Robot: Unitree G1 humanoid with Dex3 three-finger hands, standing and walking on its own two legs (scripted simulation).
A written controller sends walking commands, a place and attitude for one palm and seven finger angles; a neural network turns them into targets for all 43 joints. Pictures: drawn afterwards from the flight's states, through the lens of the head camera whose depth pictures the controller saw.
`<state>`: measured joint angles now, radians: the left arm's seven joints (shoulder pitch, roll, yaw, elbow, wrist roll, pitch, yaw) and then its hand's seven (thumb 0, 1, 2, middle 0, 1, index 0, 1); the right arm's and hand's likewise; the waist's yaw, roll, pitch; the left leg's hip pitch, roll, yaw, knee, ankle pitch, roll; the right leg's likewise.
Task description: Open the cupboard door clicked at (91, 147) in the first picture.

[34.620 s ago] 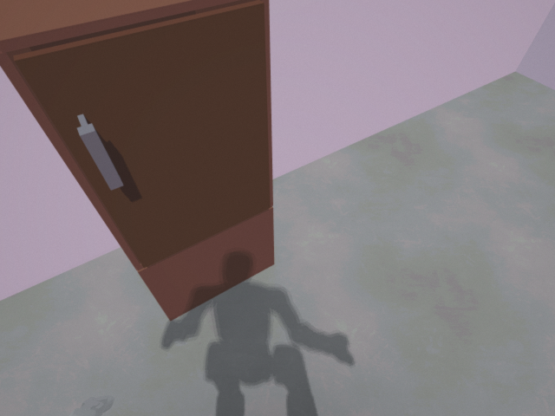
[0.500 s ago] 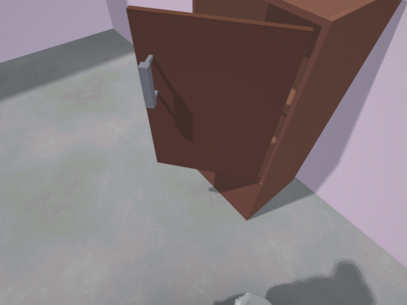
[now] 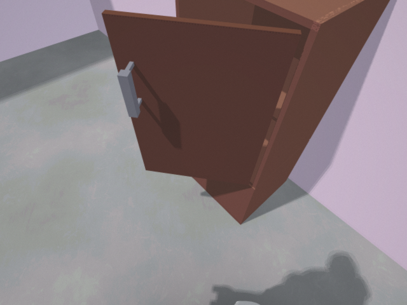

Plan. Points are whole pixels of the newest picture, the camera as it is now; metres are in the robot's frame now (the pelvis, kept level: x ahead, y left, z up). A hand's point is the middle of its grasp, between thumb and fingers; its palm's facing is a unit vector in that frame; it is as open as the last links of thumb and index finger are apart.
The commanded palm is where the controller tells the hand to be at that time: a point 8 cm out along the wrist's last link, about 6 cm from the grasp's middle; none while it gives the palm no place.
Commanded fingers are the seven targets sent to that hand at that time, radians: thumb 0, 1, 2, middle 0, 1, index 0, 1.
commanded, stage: come to a stop and stand still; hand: left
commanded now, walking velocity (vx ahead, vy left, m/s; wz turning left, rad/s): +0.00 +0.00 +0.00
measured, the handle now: (132, 89) +0.59 +0.21 +0.07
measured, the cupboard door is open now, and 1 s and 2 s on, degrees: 39 39 39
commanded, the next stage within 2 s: look again from close up in 0.62 s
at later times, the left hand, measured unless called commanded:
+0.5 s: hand out of the picture -0.02 +0.12 -0.17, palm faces +0.02 -0.98 -0.19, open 7.3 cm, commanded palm none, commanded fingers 0.00 0.90 0.90 -0.20 -0.30 -0.20 -0.30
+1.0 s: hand out of the picture -0.01 +0.16 -0.17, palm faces -0.01 -0.98 -0.22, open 7.3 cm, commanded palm none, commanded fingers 0.00 0.90 0.90 -0.20 -0.30 -0.20 -0.30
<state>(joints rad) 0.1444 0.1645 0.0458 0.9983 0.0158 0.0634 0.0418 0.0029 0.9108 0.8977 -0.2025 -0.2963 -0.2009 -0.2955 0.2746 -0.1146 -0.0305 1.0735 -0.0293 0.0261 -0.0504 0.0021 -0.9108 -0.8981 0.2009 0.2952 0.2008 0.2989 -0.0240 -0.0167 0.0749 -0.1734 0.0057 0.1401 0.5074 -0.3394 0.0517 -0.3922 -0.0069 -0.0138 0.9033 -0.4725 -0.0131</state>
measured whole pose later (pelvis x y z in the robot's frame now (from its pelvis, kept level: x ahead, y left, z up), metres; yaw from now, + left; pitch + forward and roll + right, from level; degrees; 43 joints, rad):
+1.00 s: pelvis -0.02 -0.02 +0.00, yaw -1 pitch -1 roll +0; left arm 0.28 0.14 -0.01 1.10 0.02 -0.02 0.04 0.01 0.92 0.90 -0.20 -0.30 -0.20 -0.30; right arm 0.32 -0.13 0.01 1.09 -0.02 -0.02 -0.03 0.01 -0.93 -0.90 0.20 0.29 0.20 0.30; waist -0.01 0.03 0.02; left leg -0.19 0.01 0.08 0.50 -0.30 0.02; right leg -0.21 -0.03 -0.04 0.51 -0.29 0.00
